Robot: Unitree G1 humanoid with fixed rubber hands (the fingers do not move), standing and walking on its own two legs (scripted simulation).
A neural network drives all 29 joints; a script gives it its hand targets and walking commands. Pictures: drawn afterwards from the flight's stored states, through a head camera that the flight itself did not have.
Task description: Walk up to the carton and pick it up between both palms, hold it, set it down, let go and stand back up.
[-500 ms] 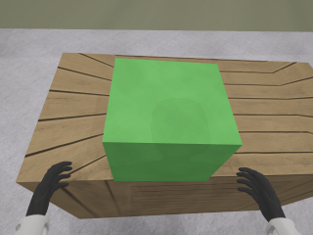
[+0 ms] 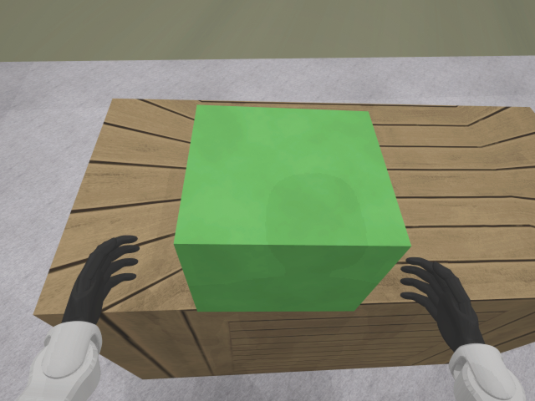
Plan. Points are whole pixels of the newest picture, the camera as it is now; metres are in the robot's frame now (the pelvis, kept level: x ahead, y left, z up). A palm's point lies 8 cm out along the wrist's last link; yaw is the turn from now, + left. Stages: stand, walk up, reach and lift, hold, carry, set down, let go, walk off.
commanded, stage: reach and lift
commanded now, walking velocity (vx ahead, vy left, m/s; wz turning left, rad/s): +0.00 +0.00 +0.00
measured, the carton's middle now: (280, 214) +0.38 -0.02 +0.04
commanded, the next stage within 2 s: none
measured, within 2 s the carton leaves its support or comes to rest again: neither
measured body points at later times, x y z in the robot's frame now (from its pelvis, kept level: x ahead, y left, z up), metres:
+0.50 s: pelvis +0.00 +0.00 +0.00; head +0.04 +0.01 +0.45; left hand +0.30 +0.23 +0.11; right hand +0.31 -0.22 +0.09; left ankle +0.02 +0.14 -0.74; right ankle +0.01 -0.10 -0.74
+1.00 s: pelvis +0.00 +0.00 +0.00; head +0.04 +0.01 +0.45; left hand +0.37 +0.23 +0.16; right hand +0.38 -0.23 +0.13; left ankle +0.02 +0.14 -0.74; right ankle +0.01 -0.10 -0.74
